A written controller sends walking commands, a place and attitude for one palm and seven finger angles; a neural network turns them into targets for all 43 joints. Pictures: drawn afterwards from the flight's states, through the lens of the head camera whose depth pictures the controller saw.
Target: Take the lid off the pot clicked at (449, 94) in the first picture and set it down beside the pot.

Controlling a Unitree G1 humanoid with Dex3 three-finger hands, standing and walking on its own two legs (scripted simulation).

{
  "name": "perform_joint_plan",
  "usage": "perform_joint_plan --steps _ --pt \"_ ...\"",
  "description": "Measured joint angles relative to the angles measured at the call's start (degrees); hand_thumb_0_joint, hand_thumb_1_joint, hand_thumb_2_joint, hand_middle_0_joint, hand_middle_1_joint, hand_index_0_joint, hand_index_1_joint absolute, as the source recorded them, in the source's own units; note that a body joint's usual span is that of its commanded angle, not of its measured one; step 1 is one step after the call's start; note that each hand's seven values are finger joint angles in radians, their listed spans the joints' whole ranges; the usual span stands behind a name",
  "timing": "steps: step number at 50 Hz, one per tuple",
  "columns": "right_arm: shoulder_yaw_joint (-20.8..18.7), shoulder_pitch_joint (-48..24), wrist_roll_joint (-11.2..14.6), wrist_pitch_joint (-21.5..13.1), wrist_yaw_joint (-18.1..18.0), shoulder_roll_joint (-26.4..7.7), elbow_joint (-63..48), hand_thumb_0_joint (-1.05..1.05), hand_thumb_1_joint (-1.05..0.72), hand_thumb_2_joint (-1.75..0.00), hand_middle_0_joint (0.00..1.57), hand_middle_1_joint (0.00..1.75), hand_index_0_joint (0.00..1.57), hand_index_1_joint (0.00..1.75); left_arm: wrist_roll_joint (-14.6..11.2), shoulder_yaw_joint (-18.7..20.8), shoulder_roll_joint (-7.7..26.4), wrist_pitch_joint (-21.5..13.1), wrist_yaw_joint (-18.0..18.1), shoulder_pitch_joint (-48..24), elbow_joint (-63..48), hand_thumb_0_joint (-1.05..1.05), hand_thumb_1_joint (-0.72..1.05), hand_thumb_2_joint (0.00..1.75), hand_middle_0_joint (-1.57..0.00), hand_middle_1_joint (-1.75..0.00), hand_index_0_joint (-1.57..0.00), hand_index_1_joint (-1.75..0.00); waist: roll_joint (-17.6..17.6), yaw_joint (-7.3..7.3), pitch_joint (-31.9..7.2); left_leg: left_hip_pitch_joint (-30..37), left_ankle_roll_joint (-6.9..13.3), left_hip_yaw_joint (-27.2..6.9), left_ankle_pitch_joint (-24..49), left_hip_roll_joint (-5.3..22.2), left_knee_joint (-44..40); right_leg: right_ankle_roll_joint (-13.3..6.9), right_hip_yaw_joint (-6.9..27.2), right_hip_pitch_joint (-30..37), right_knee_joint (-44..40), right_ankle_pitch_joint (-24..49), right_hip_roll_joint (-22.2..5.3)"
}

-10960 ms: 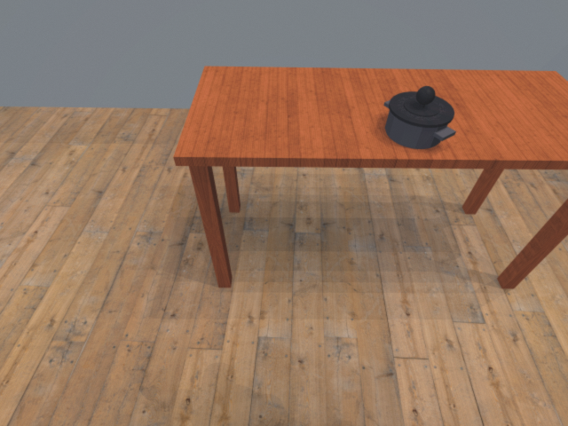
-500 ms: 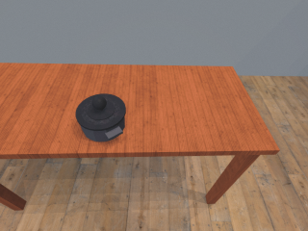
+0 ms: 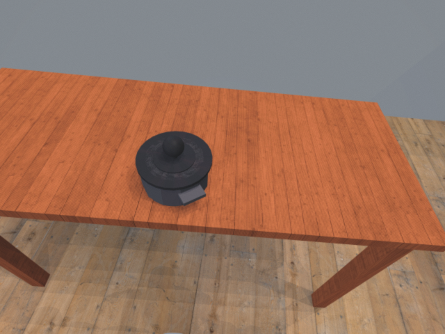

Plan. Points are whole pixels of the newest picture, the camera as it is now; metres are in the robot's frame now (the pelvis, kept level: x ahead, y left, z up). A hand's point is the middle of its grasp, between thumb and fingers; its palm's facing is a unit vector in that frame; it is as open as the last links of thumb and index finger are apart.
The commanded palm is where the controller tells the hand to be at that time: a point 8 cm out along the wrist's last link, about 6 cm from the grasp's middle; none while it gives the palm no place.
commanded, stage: come to a stop and stand still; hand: left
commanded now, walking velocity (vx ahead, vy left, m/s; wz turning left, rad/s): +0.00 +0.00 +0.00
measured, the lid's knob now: (173, 146) +0.46 +0.15 +0.06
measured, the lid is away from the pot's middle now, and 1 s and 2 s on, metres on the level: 0.00 0.00 0.00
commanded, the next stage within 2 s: look again from close up in 0.80 s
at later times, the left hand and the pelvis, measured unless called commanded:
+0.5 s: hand out of the picture +0.08 +0.21 -0.16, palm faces +0.02 -0.98 -0.18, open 7.3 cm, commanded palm none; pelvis +0.06 +0.03 +0.02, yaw +0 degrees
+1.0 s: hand out of the picture +0.04 +0.20 -0.16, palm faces +0.05 -0.99 -0.16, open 7.4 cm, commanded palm none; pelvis +0.06 +0.05 +0.02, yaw +1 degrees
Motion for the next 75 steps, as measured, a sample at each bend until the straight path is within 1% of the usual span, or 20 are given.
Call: perform_joint_plan --steps 1,2,3,5,7,9,11,12,13,15,17,24,34,39,45,47,50,55,62,75 --pt "-0.16 -0.85 -0.07 -0.66 -0.30 0.01 -0.53 0.01 -0.91 -0.90 0.20 0.30 0.19 0.30 -0.30 -0.20 0.22 0.66 -0.17 -0.68 0.33 0.01 0.90 0.89 -0.20 -0.30 -0.20 -0.30 -0.26 -0.29 0.74 -0.29 0.31 0.51 0.50 -0.34 1.50 -0.62 1.59 -2.34 6.05 -2.77 0.06" --pt "-0.14 -1.52 -0.13 -0.79 -0.50 0.32 -0.85 0.01 -0.91 -0.90 0.20 0.30 0.19 0.30 -0.50 -0.28 0.59 1.34 -0.21 -1.55 0.49 0.01 0.90 0.89 -0.20 -0.30 -0.20 -0.30 -0.73 -0.36 1.24 0.00 0.73 1.03 -0.96 -0.84 2.36 -1.36 3.24 -4.71 11.83 -5.46 0.53" --pt "0.01 -1.90 -0.24 -0.66 -0.53 0.75 -1.02 0.01 -0.91 -0.90 0.20 0.30 0.19 0.30 -0.60 -0.34 0.99 1.83 -0.14 -2.36 0.33 0.01 0.90 0.89 -0.20 -0.30 -0.20 -0.30 -1.05 -0.38 1.32 0.61 1.07 1.30 -2.30 -1.18 2.12 -2.01 4.02 -6.88 16.32 -7.40 1.23" --pt "0.46 -2.27 -0.43 -0.44 -0.62 1.69 -0.74 0.01 -0.91 -0.90 0.20 0.30 0.19 0.30 -0.55 -0.46 1.60 2.03 -0.02 -4.41 -0.24 0.01 0.91 0.89 -0.20 -0.30 -0.20 -0.30 -1.16 -0.40 1.01 2.02 1.42 1.13 -2.80 -1.68 -0.21 -2.60 3.45 -10.03 20.32 -8.22 2.35" --pt "1.01 -2.63 -0.50 -0.15 -0.64 2.43 -0.14 0.01 -0.91 -0.90 0.20 0.30 0.19 0.30 -0.60 -0.72 1.68 1.65 -0.15 -6.54 -1.46 0.01 0.91 0.89 -0.19 -0.30 -0.20 -0.30 -0.75 -0.16 0.87 3.49 1.31 0.74 -1.41 -2.11 -3.17 -2.53 2.06 -11.16 17.92 -6.98 2.99" --pt "1.42 -3.03 -0.40 0.11 -0.72 3.01 0.43 0.01 -0.91 -0.90 0.20 0.30 0.19 0.30 -0.73 -1.08 1.36 0.91 -0.25 -8.15 -2.87 0.01 0.91 0.89 -0.19 -0.30 -0.20 -0.30 -0.29 0.13 0.71 4.57 1.60 0.59 -0.50 -2.63 -5.15 -2.34 1.06 -10.50 11.15 -3.46 3.51" --pt "1.47 -3.33 -0.04 0.25 -0.87 3.16 0.83 0.01 -0.92 -0.90 0.20 0.30 0.20 0.30 -0.68 -1.46 0.92 -0.04 -0.17 -8.84 -3.98 0.01 0.91 0.89 -0.19 -0.30 -0.20 -0.30 -0.36 0.34 0.32 5.01 1.69 0.95 -0.81 -3.46 -5.25 -2.24 0.95 -8.06 1.14 3.38 3.79" --pt "1.56 -3.50 0.16 0.36 -0.79 3.36 0.96 0.01 -0.93 -0.90 0.20 0.30 0.20 0.30 -0.60 -1.62 0.83 -0.55 -0.05 -8.91 -4.27 0.01 0.91 0.89 -0.19 -0.30 -0.20 -0.30 -0.94 0.42 0.08 5.02 1.67 1.54 -1.37 -4.18 -4.72 -2.59 1.91 -7.01 -3.06 7.40 3.56" --pt "1.46 -3.89 0.33 0.55 -0.80 3.30 1.29 0.00 -0.93 -0.90 0.20 0.30 0.20 0.30 -0.56 -1.78 0.21 -0.76 0.06 -9.34 -3.83 0.00 0.91 0.89 -0.19 -0.30 -0.20 -0.30 -0.28 0.24 0.21 5.41 1.62 1.58 -1.94 -4.04 -4.32 -2.64 2.07 -6.65 -3.31 9.19 3.76" --pt "0.97 -3.79 0.44 0.70 -1.02 2.94 1.59 0.00 -0.94 -0.90 0.20 0.30 0.20 0.30 -0.45 -2.24 -0.79 -0.48 0.09 -9.38 -3.09 0.01 0.92 0.89 -0.19 -0.30 -0.20 -0.30 1.27 -0.76 -0.57 6.74 1.66 1.11 -1.85 -3.65 -5.74 -2.30 1.67 -5.45 -4.28 8.96 4.20" --pt "0.96 -3.14 0.36 0.55 -0.96 2.70 1.73 0.00 -0.95 -0.90 0.20 0.30 0.20 0.30 -0.55 -2.38 -0.81 -0.35 -0.13 -8.95 -2.72 0.01 0.93 0.89 -0.19 -0.30 -0.20 -0.30 1.93 -1.33 -1.55 7.74 1.66 1.10 -1.46 -3.37 -7.71 -1.99 1.69 -4.40 -6.42 8.92 4.55" --pt "1.97 -0.50 0.45 -0.67 -1.17 2.97 4.03 0.00 -0.94 -0.90 0.20 0.30 0.20 0.30 -1.02 -2.32 -0.17 -0.64 0.02 -9.18 -1.97 0.01 0.92 0.89 -0.20 -0.30 -0.20 -0.30 0.81 -1.92 -0.49 10.62 2.04 0.97 -0.35 -3.36 -12.40 -1.60 1.64 -1.21 -11.80 10.38 4.77" --pt "2.81 2.67 0.83 -0.51 -1.74 4.86 7.10 0.01 -0.91 -0.90 0.20 0.30 0.19 0.30 -1.30 -2.29 -1.14 -0.26 0.30 -8.44 0.08 0.01 0.91 0.89 -0.19 -0.30 -0.20 -0.30 0.96 -2.06 0.85 13.66 2.57 0.12 -0.37 -4.16 -14.46 -1.01 0.84 2.18 -13.91 10.05 4.03" --pt "2.98 2.96 0.83 -0.65 -1.74 5.81 7.63 0.01 -0.91 -0.90 0.20 0.30 0.20 0.30 -1.28 -2.38 -2.01 -0.28 0.35 -7.32 0.87 0.01 0.91 0.89 -0.19 -0.30 -0.20 -0.30 1.23 -1.95 0.71 13.89 2.74 -0.01 -0.33 -4.31 -14.70 -0.84 0.70 2.56 -14.37 10.18 3.89" --pt "2.93 3.27 0.84 -0.88 -1.94 5.98 8.04 0.01 -0.92 -0.90 0.20 0.30 0.20 0.30 -1.24 -2.52 -3.04 -0.31 0.45 -5.58 1.84 0.00 0.91 0.89 -0.19 -0.30 -0.20 -0.30 1.16 -1.71 0.06 14.01 2.93 0.00 -0.33 -4.46 -14.75 -0.66 0.71 2.72 -14.48 10.23 3.75" --pt "3.10 3.37 0.49 -0.50 -1.68 5.31 6.92 0.02 -0.92 -0.90 0.20 0.30 0.20 0.30 -0.92 -3.07 -3.40 -0.87 1.09 -5.42 2.18 0.00 0.91 0.89 -0.19 -0.30 -0.20 -0.30 1.71 -1.81 -0.28 11.76 2.84 -0.16 -1.22 -4.14 -12.00 -0.65 0.44 1.34 -13.37 10.03 3.99" --pt "2.65 3.43 -0.04 -0.45 -1.57 3.99 4.96 0.02 -0.92 -0.90 0.20 0.30 0.20 0.30 -1.07 -3.34 -3.69 -0.76 0.72 -5.32 2.07 0.00 0.91 0.89 -0.20 -0.30 -0.20 -0.30 2.84 -1.81 -0.55 9.50 3.13 -0.11 -2.99 -4.14 -8.19 -0.88 0.42 -0.72 -9.97 8.58 3.89" --pt "2.31 2.87 -0.15 -0.14 -1.92 2.31 3.38 0.02 -0.92 -0.90 0.20 0.30 0.20 0.30 -1.04 -3.30 -3.47 -0.24 0.71 -4.78 1.72 0.01 0.90 0.89 -0.20 -0.30 -0.20 -0.30 4.18 -1.67 -1.97 8.69 3.45 0.29 -4.34 -4.27 -5.35 -0.90 0.81 -1.82 -6.71 7.05 3.67" --pt "2.34 1.50 -0.08 -0.29 -1.46 1.56 2.29 0.02 -0.93 -0.90 0.20 0.30 0.20 0.30 -0.72 -3.26 -2.33 0.20 0.55 -4.62 0.14 0.01 0.91 0.89 -0.19 -0.30 -0.20 -0.30 3.56 -1.51 -2.69 8.81 3.17 1.35 -3.69 -3.96 -6.01 -1.00 1.92 -2.67 -6.15 7.50 3.97" --pt "2.69 1.70 0.12 -0.57 -1.17 2.65 3.66 0.01 -0.92 -0.90 0.20 0.30 0.19 0.30 -0.72 -3.45 -1.73 0.18 0.20 -5.41 -1.35 0.00 0.91 0.89 -0.19 -0.30 -0.20 -0.30 2.09 -1.58 -1.41 8.25 2.24 1.52 -2.51 -3.00 -7.43 -1.60 2.09 -3.40 -7.60 8.82 4.96"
